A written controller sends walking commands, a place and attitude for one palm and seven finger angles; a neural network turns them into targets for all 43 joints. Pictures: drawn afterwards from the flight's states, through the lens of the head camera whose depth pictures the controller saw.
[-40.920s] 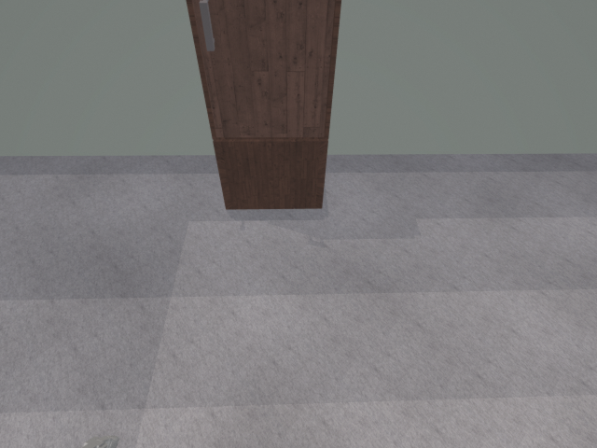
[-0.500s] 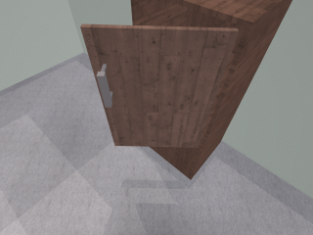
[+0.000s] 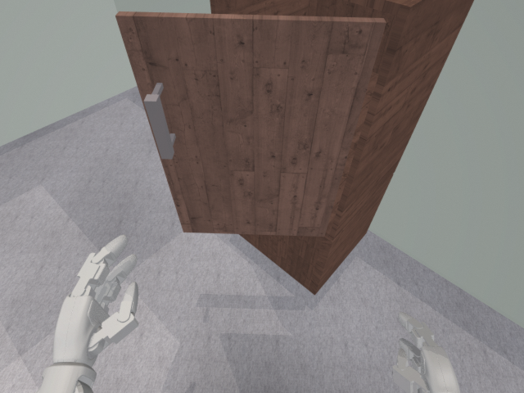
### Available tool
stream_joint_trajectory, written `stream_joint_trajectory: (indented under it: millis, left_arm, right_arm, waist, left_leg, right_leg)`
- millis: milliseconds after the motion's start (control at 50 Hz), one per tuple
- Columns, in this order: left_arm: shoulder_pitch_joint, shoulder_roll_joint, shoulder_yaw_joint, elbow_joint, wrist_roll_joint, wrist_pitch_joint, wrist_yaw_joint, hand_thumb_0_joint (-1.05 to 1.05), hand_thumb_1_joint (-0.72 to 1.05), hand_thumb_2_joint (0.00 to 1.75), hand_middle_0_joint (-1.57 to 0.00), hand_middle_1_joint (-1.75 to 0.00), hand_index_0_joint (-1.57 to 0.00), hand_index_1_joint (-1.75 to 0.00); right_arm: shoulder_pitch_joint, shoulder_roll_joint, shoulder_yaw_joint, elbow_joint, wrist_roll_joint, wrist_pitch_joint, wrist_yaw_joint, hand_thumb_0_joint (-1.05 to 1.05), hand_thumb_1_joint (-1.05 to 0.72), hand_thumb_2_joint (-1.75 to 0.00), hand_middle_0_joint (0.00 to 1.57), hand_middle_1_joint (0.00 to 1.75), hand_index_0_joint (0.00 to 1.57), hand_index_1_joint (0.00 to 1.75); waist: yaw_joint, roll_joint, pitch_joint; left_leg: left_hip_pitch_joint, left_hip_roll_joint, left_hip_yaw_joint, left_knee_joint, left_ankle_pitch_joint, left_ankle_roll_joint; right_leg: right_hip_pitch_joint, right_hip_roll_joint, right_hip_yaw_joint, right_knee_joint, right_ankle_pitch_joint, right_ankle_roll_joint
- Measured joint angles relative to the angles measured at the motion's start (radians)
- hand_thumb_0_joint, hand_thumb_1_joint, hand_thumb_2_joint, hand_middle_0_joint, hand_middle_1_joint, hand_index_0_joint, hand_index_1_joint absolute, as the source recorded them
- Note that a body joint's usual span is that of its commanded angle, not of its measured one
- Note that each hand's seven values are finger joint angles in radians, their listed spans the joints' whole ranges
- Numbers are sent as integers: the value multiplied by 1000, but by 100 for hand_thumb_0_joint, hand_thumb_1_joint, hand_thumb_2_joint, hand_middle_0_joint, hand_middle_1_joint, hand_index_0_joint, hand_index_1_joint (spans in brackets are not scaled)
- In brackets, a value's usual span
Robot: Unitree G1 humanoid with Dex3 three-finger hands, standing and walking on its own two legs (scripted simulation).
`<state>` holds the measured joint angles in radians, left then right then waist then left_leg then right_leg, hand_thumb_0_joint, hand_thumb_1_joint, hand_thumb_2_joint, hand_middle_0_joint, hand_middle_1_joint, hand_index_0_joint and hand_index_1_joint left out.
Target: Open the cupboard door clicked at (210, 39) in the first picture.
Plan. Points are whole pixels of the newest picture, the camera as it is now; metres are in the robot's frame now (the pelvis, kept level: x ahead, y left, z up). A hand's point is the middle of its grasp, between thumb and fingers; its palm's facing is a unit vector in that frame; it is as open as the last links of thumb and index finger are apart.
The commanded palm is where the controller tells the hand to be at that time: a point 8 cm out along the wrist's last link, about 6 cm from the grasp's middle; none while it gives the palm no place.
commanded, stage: raise the hand with hooked fingers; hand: left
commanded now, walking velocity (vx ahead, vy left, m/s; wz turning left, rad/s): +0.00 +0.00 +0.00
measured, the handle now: (163, 122) +0.56 +0.22 +0.11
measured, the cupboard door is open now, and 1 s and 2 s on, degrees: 41 41 41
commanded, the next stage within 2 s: move the hooked fingers beside the handle in 1.82 s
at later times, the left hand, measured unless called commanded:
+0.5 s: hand (99, 315) +0.22 +0.23 +0.04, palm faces +0.03 -1.00 -0.05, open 10.8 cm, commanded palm +0.18 +0.28 +0.05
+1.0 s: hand (51, 273) +0.25 +0.29 +0.09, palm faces +0.05 -1.00 -0.04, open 13.6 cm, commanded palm +0.23 +0.34 +0.10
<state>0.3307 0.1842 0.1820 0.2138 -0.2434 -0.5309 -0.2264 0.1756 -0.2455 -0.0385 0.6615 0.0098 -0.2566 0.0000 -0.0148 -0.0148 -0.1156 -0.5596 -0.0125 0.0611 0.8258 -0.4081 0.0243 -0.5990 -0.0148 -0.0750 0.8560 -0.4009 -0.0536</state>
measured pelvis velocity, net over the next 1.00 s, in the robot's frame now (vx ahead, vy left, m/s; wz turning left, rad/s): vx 0.00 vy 0.03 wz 0.02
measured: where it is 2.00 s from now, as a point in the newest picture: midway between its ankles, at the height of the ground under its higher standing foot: outside the picture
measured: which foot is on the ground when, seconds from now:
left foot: down 0.00-1.00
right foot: down 0.00-1.00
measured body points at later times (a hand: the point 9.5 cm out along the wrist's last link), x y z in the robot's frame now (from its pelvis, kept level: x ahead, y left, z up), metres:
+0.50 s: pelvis -0.01 -0.01 -0.01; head +0.03 -0.01 +0.44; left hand +0.21 +0.29 +0.05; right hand +0.13 -0.24 -0.10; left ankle +0.00 +0.11 -0.70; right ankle +0.02 -0.08 -0.70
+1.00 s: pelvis +0.00 +0.03 +0.01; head +0.02 +0.04 +0.46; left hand +0.24 +0.34 +0.10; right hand +0.19 -0.19 -0.05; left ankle +0.00 +0.11 -0.70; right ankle +0.02 -0.08 -0.70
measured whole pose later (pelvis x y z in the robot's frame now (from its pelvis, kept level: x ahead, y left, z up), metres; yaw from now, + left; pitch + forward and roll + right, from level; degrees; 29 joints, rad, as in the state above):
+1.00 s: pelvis +0.00 +0.03 +0.01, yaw +1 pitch +5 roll -2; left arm 0.08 0.36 0.35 0.22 -0.34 -0.21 -0.42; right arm 0.24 -0.26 0.06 0.57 0.05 -0.27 -0.08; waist 0.03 0.02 -0.06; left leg -0.48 -0.02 0.03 0.79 -0.40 0.06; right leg -0.47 -0.01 -0.10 0.73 -0.35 -0.01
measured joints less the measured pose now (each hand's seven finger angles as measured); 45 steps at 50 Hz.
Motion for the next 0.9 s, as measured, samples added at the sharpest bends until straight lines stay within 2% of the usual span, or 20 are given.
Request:
stream_joint_trajectory:
  millis: [40,100,160,220,260,300,360,420,460,540,660,780,900]
  left_arm:
    - [10,19,12,10,-24,-50,-102,0,72,82,-21,-42,-21,-41]
    - [45,31,29,10,-68,-5,-174,0,65,79,-22,-46,-22,-46]
    - [71,32,51,-21,-80,48,-154,1,58,76,-22,-50,-22,-50]
    - [73,42,60,-79,-73,53,-126,1,51,74,-23,-55,-23,-54]
    - [47,60,61,-102,-71,50,-134,1,47,72,-23,-58,-23,-57]
    - [5,81,63,-104,-75,64,-157,1,42,70,-23,-61,-23,-60]
    - [-56,114,78,-77,-88,125,-194,1,35,67,-24,-65,-24,-65]
    - [-83,135,109,-45,-109,188,-206,1,28,64,-24,-70,-24,-69]
    - [-80,137,131,-35,-119,208,-199,1,23,62,-25,-73,-25,-72]
    - [-65,129,149,-39,-127,196,-185,1,14,58,-25,-79,-25,-78]
    - [-83,127,146,-27,-121,178,-191,0,0,52,-26,-88,-26,-87]
    - [-129,138,143,-29,-108,206,-185,0,-14,46,-27,-97,-27,-96]
    - [-191,160,156,-17,-101,265,-188,0,-28,40,-28,-106,-28,-105]
  right_arm:
    - [-28,-18,-9,-63,10,-1,3,2,-90,-90,20,30,20,29]
    - [-43,-42,-15,-135,29,6,-16,2,-90,-90,20,30,20,29]
    - [-35,-50,-14,-166,35,6,-40,1,-90,-90,20,30,20,29]
    - [-15,-39,6,-154,32,0,-59,1,-90,-90,20,30,20,29]
    - [-4,-25,29,-129,32,-2,-67,1,-90,-90,20,30,20,29]
    - [7,-8,52,-103,33,-1,-72,2,-90,-90,20,30,20,29]
    - [30,18,78,-72,36,8,-75,2,-90,-90,20,30,20,29]
    - [64,34,89,-57,35,17,-73,2,-90,-90,20,30,20,30]
    - [89,34,88,-53,34,16,-70,2,-90,-90,20,30,20,30]
    - [127,10,73,-47,31,2,-64,2,-90,-90,20,30,20,30]
    - [135,-35,56,-42,35,-13,-71,2,-90,-90,20,30,20,30]
    - [104,-46,58,-56,36,-23,-81,2,-90,-90,20,30,20,29]
    - [75,-28,80,-81,36,-20,-83,2,-90,-90,20,30,20,29]
  waist:
    - [10,-9,-8]
    - [31,-16,-15]
    - [52,-10,-6]
    - [65,-1,8]
    - [65,7,17]
    - [59,16,26]
    - [41,27,34]
    - [20,33,34]
    - [9,37,32]
    - [3,42,32]
    - [13,36,42]
    - [21,27,50]
    - [33,27,51]
  left_leg:
    - [-82,8,1,93,-35,-9]
    - [-162,13,-9,186,-68,-15]
    - [-200,21,-37,238,-85,-25]
    - [-210,28,-66,257,-89,-29]
    - [-211,32,-82,258,-87,-31]
    - [-205,35,-91,249,-80,-33]
    - [-182,38,-88,215,-64,-33]
    - [-146,37,-70,164,-45,-28]
    - [-123,35,-57,131,-34,-22]
    - [-89,29,-38,86,-19,-9]
    - [-59,17,-28,60,-13,9]
    - [-13,8,-28,33,-8,22]
    - [39,1,-27,-3,0,31]
  right_leg:
    - [-82,2,0,91,-32,-9]
    - [-158,2,-11,179,-68,-16]
    - [-177,7,-39,208,-82,-23]
    - [-168,15,-68,202,-81,-30]
    - [-158,20,-83,188,-75,-33]
    - [-145,24,-92,169,-65,-33]
    - [-123,29,-88,132,-45,-30]
    - [-96,30,-70,88,-24,-23]
    - [-79,29,-57,61,-11,-17]
    - [-52,25,-38,22,7,-6]
    - [-21,16,-27,-7,17,11]
    - [31,9,-26,-43,27,25]
    - [88,5,-24,-87,41,36]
